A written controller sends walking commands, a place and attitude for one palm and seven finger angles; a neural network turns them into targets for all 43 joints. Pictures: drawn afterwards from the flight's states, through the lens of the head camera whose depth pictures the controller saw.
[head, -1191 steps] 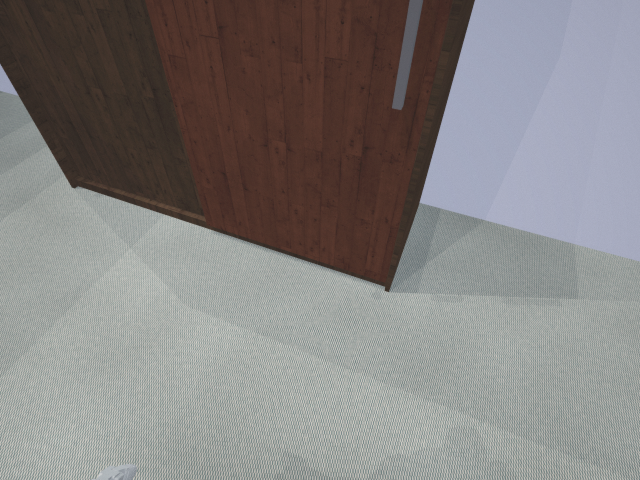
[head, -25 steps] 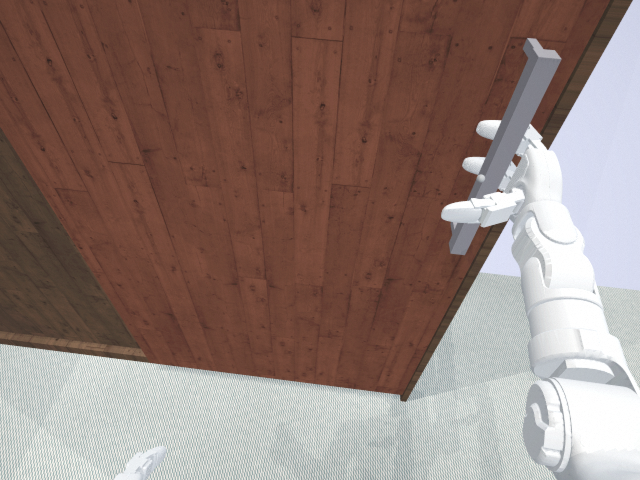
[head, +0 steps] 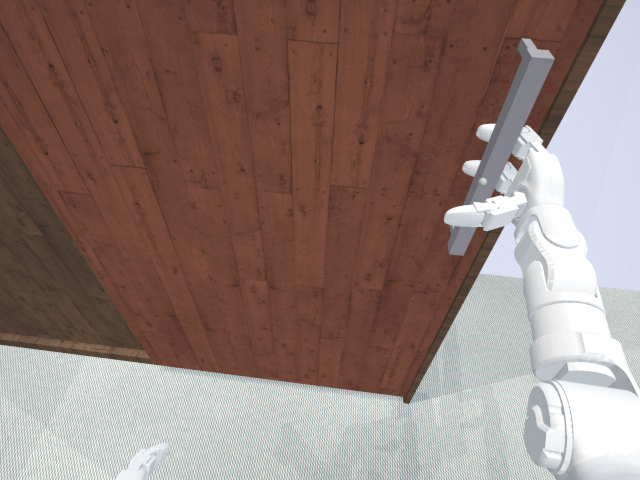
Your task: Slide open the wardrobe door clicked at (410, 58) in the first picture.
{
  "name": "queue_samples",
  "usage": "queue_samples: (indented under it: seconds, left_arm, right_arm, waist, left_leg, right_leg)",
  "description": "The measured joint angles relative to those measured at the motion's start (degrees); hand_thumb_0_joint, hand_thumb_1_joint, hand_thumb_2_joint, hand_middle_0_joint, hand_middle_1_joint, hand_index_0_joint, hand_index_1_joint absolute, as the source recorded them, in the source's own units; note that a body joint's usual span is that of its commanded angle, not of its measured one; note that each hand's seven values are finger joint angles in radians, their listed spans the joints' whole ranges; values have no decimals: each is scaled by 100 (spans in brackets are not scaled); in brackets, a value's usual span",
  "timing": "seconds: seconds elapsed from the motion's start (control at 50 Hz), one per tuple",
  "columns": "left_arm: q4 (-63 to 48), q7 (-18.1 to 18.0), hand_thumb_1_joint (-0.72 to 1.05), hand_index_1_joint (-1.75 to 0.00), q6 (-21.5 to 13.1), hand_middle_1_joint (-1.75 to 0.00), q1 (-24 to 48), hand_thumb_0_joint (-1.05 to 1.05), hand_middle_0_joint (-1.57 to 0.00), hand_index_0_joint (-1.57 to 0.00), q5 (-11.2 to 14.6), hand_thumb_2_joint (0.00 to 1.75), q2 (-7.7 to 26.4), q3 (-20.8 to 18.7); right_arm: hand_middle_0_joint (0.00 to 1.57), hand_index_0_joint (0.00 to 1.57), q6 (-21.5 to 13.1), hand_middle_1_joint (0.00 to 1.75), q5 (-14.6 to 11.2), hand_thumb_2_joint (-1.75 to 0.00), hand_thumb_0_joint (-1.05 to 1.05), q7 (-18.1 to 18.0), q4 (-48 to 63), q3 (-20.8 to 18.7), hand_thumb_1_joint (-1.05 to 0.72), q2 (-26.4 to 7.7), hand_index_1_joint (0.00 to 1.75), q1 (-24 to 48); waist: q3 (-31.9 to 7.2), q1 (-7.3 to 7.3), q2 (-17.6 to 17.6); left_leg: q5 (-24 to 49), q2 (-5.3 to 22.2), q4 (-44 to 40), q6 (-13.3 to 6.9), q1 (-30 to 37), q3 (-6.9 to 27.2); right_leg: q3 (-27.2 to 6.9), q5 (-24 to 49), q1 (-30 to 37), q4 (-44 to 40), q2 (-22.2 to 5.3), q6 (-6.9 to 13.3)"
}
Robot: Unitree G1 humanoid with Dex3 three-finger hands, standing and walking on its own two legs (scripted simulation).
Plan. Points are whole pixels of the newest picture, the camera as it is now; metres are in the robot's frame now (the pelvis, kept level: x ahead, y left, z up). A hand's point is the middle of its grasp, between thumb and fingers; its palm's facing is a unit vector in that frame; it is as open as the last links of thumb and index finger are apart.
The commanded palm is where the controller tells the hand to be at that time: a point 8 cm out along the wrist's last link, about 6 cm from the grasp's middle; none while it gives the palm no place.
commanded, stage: slide the fingers in behind the handle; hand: right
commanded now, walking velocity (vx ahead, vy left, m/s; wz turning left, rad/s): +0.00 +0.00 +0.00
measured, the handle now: (485, 163) +0.50 -0.17 +0.17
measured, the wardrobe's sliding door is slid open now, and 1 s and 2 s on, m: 0.00 0.00 0.00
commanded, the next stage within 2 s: grip the handle and tug to test in 0.10 s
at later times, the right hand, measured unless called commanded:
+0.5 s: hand (477, 179) +0.44 -0.15 +0.18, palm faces +0.04 +1.00 +0.01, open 11.8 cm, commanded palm +0.42 -0.19 +0.18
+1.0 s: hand (478, 179) +0.44 -0.15 +0.18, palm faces +0.05 +1.00 +0.01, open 5.6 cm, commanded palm +0.42 -0.19 +0.18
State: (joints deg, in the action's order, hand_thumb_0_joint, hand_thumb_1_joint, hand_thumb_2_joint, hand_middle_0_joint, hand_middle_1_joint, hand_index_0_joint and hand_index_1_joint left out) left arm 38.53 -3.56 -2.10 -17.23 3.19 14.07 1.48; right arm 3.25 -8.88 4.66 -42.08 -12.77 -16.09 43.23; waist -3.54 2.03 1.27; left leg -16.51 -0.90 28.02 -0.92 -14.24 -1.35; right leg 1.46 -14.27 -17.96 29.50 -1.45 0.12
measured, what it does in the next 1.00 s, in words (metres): stands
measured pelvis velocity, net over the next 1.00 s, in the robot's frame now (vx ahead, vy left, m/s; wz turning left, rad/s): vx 0.00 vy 0.00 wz -0.01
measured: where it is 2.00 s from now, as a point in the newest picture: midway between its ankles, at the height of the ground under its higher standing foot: outside the picture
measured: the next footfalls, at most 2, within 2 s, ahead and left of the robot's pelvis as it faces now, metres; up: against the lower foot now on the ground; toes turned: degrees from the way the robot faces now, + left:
none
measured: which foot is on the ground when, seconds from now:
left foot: down 0.00-1.00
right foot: down 0.00-1.00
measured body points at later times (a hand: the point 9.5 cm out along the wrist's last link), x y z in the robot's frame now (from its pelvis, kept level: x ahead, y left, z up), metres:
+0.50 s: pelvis -0.01 -0.01 +0.00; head +0.00 +0.00 +0.45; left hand +0.08 +0.24 -0.12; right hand +0.44 -0.20 +0.19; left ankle -0.02 +0.11 -0.74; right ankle +0.01 -0.12 -0.74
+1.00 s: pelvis +0.00 +0.00 +0.00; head +0.01 +0.01 +0.45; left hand +0.10 +0.25 -0.11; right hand +0.44 -0.20 +0.19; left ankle -0.02 +0.11 -0.74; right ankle +0.01 -0.12 -0.74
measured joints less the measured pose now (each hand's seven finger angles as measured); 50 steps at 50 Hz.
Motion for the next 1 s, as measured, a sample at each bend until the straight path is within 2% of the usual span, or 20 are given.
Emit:
queue_samples:
  seconds: [0.18, 0.34, 0.52, 0.88, 1.0]
  left_arm:
    - [71, -17, 90, -30, -29, -30, -13, 1, -20, -20, 11, 89, -4, 1]
    - [99, -14, 90, -30, -60, -30, -2, 1, -20, -20, -20, 89, -36, 35]
    - [136, 33, 90, -30, -123, -30, -145, 1, -20, -20, -30, 89, -4, -11]
    - [107, 3, 90, -30, -96, -30, -69, 1, -20, -20, -7, 89, 26, -37]
    - [89, 5, 90, -30, -89, -30, -18, 1, -20, -20, -6, 89, 35, -44]
  right_arm:
    - [30, 29, 53, 120, -38, -30, -1, -79, 28, 128, 50, 90, 120, 62]
    - [31, 30, 6, 121, 49, -32, -1, -161, -312, 115, 44, 53, 121, 326]
    - [33, 33, -190, 125, 45, -45, -1, -207, -298, 62, 13, 56, 126, 238]
    - [41, 42, -41, 137, 33, -80, 1, -120, -191, 76, -67, 5, 137, 205]
    - [40, 41, -46, 139, 12, -81, 1, -163, -207, 142, -69, 53, 139, 247]
  waist:
    - [43, -14, 14]
    - [70, 52, -16]
    - [38, 67, 33]
    - [33, 21, 18]
    - [38, -19, 34]
  left_leg:
    - [30, 36, -8, 42, 12, -5]
    - [66, 46, 7, 58, -79, -2]
    - [70, 38, 14, 66, -122, 55]
    - [36, 7, -25, 20, -57, 1]
    - [8, 14, -6, 9, -59, -49]
  right_leg:
    - [-3, 15, -12, 28, 36, 39]
    - [0, 51, -102, 43, 45, 55]
    - [55, 39, -119, 38, 34, 60]
    - [-3, 18, -74, 8, 8, 18]
    - [-53, 10, -96, 27, 19, 5]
